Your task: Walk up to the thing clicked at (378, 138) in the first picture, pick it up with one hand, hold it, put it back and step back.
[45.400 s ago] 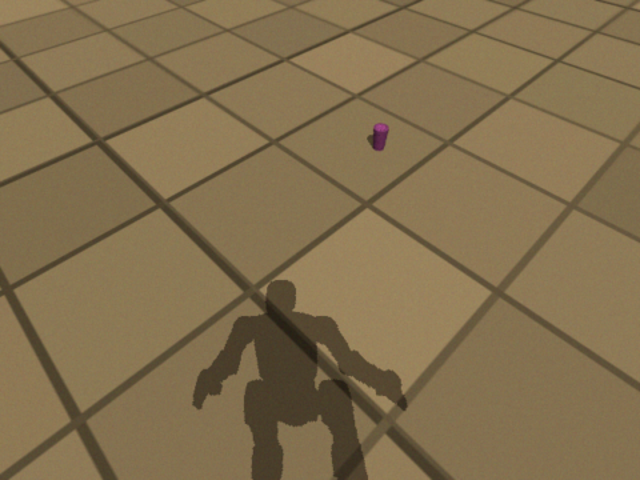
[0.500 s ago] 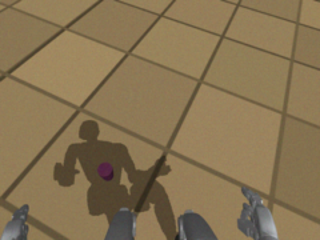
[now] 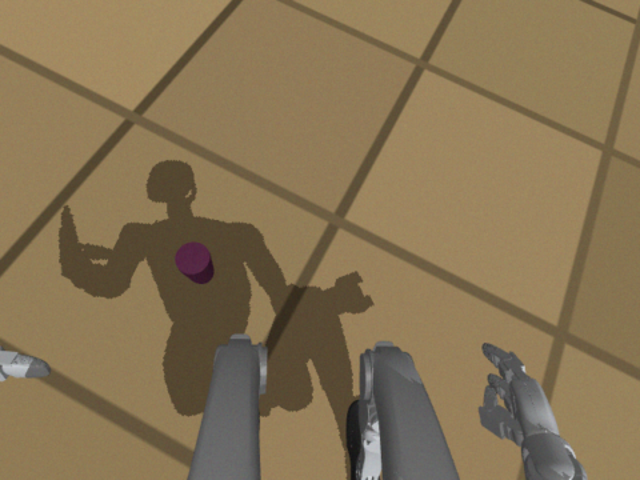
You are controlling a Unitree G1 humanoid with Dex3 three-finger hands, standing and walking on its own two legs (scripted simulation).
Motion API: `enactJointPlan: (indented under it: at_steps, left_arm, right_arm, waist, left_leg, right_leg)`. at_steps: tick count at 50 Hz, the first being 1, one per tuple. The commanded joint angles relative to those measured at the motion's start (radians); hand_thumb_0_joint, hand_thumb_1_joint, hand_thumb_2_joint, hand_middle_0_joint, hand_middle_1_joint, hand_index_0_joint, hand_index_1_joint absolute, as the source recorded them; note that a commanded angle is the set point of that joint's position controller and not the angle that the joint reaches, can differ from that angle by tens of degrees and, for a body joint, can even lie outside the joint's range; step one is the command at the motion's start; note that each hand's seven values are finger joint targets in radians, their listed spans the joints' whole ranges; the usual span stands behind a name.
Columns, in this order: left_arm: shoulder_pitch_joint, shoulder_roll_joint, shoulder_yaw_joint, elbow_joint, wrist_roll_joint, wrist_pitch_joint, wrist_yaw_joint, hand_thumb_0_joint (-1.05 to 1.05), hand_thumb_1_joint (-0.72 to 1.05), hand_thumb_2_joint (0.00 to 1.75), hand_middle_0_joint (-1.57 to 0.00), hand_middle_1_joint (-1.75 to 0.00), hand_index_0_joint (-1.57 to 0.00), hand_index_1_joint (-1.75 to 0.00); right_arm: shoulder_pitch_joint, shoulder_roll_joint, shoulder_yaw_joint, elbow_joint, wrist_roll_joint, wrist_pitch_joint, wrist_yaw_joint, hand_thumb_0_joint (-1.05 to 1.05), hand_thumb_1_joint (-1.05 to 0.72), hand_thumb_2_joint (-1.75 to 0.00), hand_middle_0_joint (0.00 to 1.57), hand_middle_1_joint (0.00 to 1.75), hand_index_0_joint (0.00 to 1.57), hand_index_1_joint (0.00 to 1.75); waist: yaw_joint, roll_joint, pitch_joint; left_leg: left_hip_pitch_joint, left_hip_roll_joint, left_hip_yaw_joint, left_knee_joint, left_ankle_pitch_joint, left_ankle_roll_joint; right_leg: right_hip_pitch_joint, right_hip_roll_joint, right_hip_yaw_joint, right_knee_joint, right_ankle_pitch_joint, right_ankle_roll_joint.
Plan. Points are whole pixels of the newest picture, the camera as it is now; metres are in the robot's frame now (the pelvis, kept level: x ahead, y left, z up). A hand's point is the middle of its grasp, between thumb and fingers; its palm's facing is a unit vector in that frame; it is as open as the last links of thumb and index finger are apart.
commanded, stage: go down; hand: left
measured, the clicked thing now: (197, 265) +0.48 +0.27 -0.48
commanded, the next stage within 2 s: approach in 1.10 s
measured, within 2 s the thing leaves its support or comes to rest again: neither
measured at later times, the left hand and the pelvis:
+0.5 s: hand (6, 280) +0.34 +0.42 -0.11, palm faces +0.34 -0.93 -0.10, open 17.0 cm; pelvis -0.03 +0.00 -0.11, yaw -3 degrees
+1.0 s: hand (10, 266) +0.36 +0.44 -0.13, palm faces +0.35 -0.93 -0.06, open 17.0 cm; pelvis -0.04 +0.00 -0.17, yaw -5 degrees
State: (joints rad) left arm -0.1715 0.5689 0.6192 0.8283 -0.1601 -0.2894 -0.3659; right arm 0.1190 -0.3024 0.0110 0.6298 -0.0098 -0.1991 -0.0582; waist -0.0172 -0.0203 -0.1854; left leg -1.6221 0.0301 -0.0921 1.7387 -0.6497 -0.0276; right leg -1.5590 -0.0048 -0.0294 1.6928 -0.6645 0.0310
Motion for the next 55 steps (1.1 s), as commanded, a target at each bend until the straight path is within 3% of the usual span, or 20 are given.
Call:
enactJointPlan:
  at_steps: [1,5,7,8,9,17,18,20,25,33,37,41,44,48,51,55]
  left_arm:
    - [-0.152,0.412,0.179,-0.126,-0.043,-0.138,-0.063,0.0,-0.48,0.09,-0.01,-0.08,-0.04,-0.05]
    - [-0.247,0.46,0.212,-0.075,-0.059,-0.173,-0.121,0.0,-0.44,0.12,0.0,-0.09,-0.03,-0.06]
    - [-0.285,0.517,0.244,-0.068,-0.066,-0.182,-0.145,0.0,-0.44,0.13,0.0,-0.09,-0.03,-0.07]
    - [-0.308,0.501,0.228,-0.049,-0.067,-0.184,-0.158,0.0,-0.45,0.13,0.0,-0.09,-0.02,-0.07]
    - [-0.307,0.532,0.257,-0.033,-0.071,-0.184,-0.167,0.0,-0.45,0.12,0.0,-0.09,-0.03,-0.07]
    - [-0.375,0.633,0.313,0.03,-0.078,-0.179,-0.22,0.0,-0.43,0.14,0.0,-0.12,-0.03,-0.09]
    - [-0.373,0.642,0.326,0.042,-0.08,-0.177,-0.224,0.0,-0.44,0.13,0.0,-0.12,-0.04,-0.09]
    - [-0.396,0.655,0.332,0.044,-0.08,-0.179,-0.231,0.0,-0.45,0.13,0.0,-0.12,-0.03,-0.09]
    - [-0.486,0.709,0.339,0.059,-0.068,-0.186,-0.24,0.0,-0.43,0.13,0.0,-0.12,-0.04,-0.09]
    - [-0.556,0.776,0.349,0.079,-0.058,-0.186,-0.256,0.0,-0.42,0.13,0.0,-0.12,-0.04,-0.09]
    - [-0.584,0.801,0.356,0.095,-0.054,-0.187,-0.257,0.0,-0.41,0.13,0.0,-0.13,-0.04,-0.09]
    - [-0.596,0.82,0.372,0.109,-0.057,-0.195,-0.267,0.0,-0.43,0.12,0.0,-0.13,-0.04,-0.09]
    - [-0.606,0.83,0.373,0.122,-0.059,-0.194,-0.269,0.0,-0.42,0.12,0.0,-0.12,-0.04,-0.09]
    - [-0.611,0.883,0.392,0.108,-0.061,-0.197,-0.275,0.0,-0.45,0.12,0.0,-0.14,-0.04,-0.1]
    - [-0.611,0.869,0.388,0.126,-0.063,-0.191,-0.282,0.0,-0.43,0.13,0.0,-0.14,-0.04,-0.1]
    - [-0.615,0.892,0.403,0.105,-0.063,-0.194,-0.287,0.0,-0.43,0.11,0.0,-0.13,-0.04,-0.09]
  right_arm:
    - [0.071,-0.201,-0.062,-0.076,-0.005,-0.029,-0.014,0.0,-0.88,-0.89,0.2,0.3,0.2,0.3]
    - [0.076,-0.21,-0.051,-0.053,-0.016,-0.022,-0.018,0.0,-0.88,-0.89,0.2,0.3,0.2,0.3]
    - [0.08,-0.217,-0.044,-0.047,-0.018,-0.018,-0.02,0.0,-0.88,-0.9,0.2,0.3,0.2,0.3]
    - [0.077,-0.214,-0.042,-0.042,-0.021,-0.015,-0.021,0.0,-0.88,-0.9,0.2,0.3,0.2,0.3]
    - [0.091,-0.22,-0.036,-0.037,-0.022,-0.015,-0.02,0.0,-0.88,-0.9,0.2,0.3,0.2,0.3]
    - [0.083,-0.242,-0.015,-0.014,-0.026,-0.003,-0.015,0.0,-0.88,-0.9,0.2,0.3,0.2,0.3]
    - [0.091,-0.245,-0.011,-0.01,-0.028,-0.002,-0.013,0.0,-0.88,-0.9,0.2,0.3,0.2,0.3]
    - [0.088,-0.249,-0.005,-0.006,-0.031,0.001,-0.01,0.0,-0.88,-0.9,0.2,0.3,0.2,0.3]
    - [0.086,-0.264,-0.003,0.001,-0.036,0.005,-0.007,0.0,-0.88,-0.9,0.2,0.3,0.2,0.3]
    - [0.099,-0.28,0.011,0.011,-0.046,0.008,0.0,0.0,-0.88,-0.9,0.2,0.3,0.2,0.3]
    - [0.091,-0.289,0.016,0.003,-0.044,0.01,0.006,0.0,-0.88,-0.9,0.2,0.3,0.2,0.3]
    - [0.094,-0.299,0.023,0.003,-0.051,0.014,0.012,0.0,-0.89,-0.9,0.2,0.3,0.2,0.3]
    - [0.086,-0.3,0.031,0.001,-0.05,0.018,0.013,0.0,-0.88,-0.9,0.2,0.3,0.2,0.3]
    - [0.09,-0.307,0.038,-0.002,-0.055,0.023,0.016,0.0,-0.88,-0.9,0.2,0.3,0.2,0.3]
    - [0.092,-0.31,0.045,-0.002,-0.056,0.023,0.018,0.0,-0.89,-0.9,0.2,0.3,0.2,0.3]
    - [0.093,-0.322,0.047,-0.005,-0.059,0.028,0.02,0.0,-0.89,-0.9,0.2,0.3,0.2,0.3]
  waist:
    - [0.046,0.157,-0.506]
    - [0.028,0.174,-0.53]
    - [0.039,0.18,-0.552]
    - [0.022,0.18,-0.549]
    - [0.03,0.163,-0.561]
    - [0.04,0.209,-0.522]
    - [0.04,0.212,-0.541]
    - [0.036,0.218,-0.551]
    - [0.017,0.235,-0.507]
    - [0.007,0.267,-0.51]
    - [0.001,0.259,-0.475]
    - [-0.002,0.267,-0.499]
    - [-0.008,0.25,-0.464]
    - [-0.002,0.268,-0.498]
    - [-0.018,0.257,-0.478]
    - [-0.012,0.306,-0.5]
  left_leg:
    - [0.337,-0.006,0.021,-0.173,0.235,0.04]
    - [0.294,-0.002,0.02,-0.106,0.226,0.041]
    - [0.28,0.0,0.026,-0.073,0.22,0.043]
    - [0.25,-0.001,0.031,-0.056,0.2,0.045]
    - [0.234,0.0,0.031,-0.045,0.227,0.045]
    - [0.147,0.01,0.014,0.015,0.146,0.04]
    - [0.151,0.009,0.015,0.03,0.179,0.04]
    - [0.149,0.01,0.014,0.055,0.216,0.04]
    - [0.071,0.014,0.011,0.083,0.109,0.04]
    - [0.023,0.013,0.017,0.14,0.092,0.04]
    - [-0.007,0.015,0.001,0.144,0.029,0.041]
    - [-0.014,0.012,0.011,0.188,0.07,0.041]
    - [-0.042,0.013,0.008,0.2,0.046,0.043]
    - [-0.063,0.008,0.024,0.234,0.071,0.046]
    - [-0.069,0.01,0.012,0.241,0.072,0.045]
    - [-0.029,0.012,0.004,0.254,0.121,0.037]
  right_leg:
    - [0.129,0.025,-0.017,-0.106,0.185,-0.063]
    - [0.066,0.027,-0.02,-0.05,0.172,-0.064]
    - [0.054,0.029,-0.019,-0.034,0.166,-0.064]
    - [0.049,0.029,-0.016,-0.029,0.153,-0.063]
    - [0.07,0.03,-0.021,-0.016,0.173,-0.061]
    - [-0.063,0.038,-0.052,0.089,0.108,-0.069]
    - [-0.048,0.037,-0.053,0.103,0.134,-0.068]
    - [-0.065,0.036,-0.056,0.127,0.158,-0.068]
    - [-0.13,0.039,-0.064,0.17,0.093,-0.069]
    - [-0.172,0.041,-0.076,0.23,0.084,-0.068]
    - [-0.224,0.043,-0.089,0.258,0.043,-0.066]
    - [-0.225,0.043,-0.091,0.284,0.076,-0.066]
    - [-0.247,0.045,-0.096,0.291,0.056,-0.064]
    - [-0.218,0.048,-0.096,0.302,0.067,-0.063]
    - [-0.237,0.05,-0.108,0.317,0.072,-0.063]
    - [-0.264,0.05,-0.114,0.349,0.109,-0.068]
